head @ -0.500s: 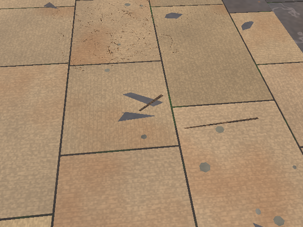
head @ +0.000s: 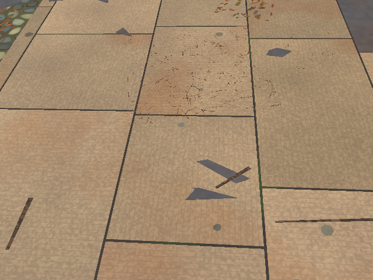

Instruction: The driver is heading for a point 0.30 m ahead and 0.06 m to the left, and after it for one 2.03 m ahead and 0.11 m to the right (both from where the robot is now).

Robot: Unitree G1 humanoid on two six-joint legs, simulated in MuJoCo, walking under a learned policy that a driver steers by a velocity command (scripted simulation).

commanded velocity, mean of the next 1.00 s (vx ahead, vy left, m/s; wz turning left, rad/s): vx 0.19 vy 0.00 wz -0.08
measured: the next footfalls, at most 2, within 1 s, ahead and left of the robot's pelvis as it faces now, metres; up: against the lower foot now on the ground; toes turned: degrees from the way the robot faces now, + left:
left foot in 0.32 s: +0.30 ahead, +0.14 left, +0.00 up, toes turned +13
right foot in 0.82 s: +0.25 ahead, -0.06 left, +0.00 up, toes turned -7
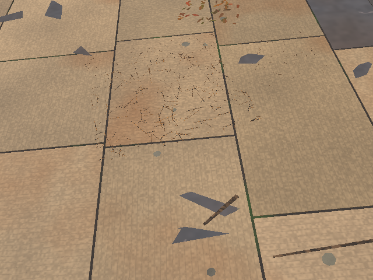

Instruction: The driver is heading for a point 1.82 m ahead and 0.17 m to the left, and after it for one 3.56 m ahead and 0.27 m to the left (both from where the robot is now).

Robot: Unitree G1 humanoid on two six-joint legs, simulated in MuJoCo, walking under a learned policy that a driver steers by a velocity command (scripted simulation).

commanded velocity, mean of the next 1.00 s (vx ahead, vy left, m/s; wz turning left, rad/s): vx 0.00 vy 0.00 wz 0.13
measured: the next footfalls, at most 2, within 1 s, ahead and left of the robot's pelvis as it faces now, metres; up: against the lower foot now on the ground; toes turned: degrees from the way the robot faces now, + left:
left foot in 0.34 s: +0.06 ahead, +0.12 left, +0.00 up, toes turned -9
right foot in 0.66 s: +0.00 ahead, -0.07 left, +0.00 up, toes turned +6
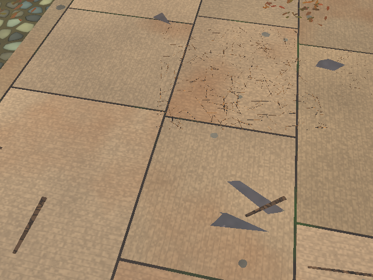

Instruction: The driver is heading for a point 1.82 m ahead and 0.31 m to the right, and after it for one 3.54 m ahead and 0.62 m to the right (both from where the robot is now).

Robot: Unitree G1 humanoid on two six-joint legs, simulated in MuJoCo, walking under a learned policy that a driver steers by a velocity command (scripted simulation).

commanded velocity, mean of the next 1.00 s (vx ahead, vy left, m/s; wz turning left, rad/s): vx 0.01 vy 0.00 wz -0.27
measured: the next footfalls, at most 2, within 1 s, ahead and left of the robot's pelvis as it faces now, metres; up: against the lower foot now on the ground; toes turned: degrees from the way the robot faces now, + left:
left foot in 0.04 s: +0.03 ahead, +0.10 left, +0.00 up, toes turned +2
right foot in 0.54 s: +0.00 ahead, -0.08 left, +0.00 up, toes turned -10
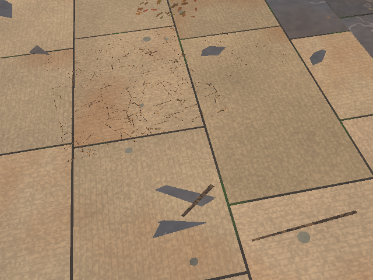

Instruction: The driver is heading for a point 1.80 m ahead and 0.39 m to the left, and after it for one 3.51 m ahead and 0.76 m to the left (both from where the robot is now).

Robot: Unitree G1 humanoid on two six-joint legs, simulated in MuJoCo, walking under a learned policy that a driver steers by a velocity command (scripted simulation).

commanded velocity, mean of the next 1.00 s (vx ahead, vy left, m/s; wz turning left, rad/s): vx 0.41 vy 0.00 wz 0.34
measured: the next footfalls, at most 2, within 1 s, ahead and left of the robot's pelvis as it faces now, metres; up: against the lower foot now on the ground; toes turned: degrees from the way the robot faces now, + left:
left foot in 0.10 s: +0.06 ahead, +0.11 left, +0.00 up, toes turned -2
right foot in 0.58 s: +0.39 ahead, -0.03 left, +0.00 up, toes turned +17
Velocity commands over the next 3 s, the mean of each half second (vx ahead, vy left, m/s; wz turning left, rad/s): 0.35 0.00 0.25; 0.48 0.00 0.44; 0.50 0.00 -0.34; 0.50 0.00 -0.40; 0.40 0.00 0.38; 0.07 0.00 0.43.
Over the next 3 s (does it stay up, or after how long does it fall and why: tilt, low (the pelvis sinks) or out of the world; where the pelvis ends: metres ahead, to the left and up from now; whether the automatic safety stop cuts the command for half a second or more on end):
stays up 1.28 0.24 0.00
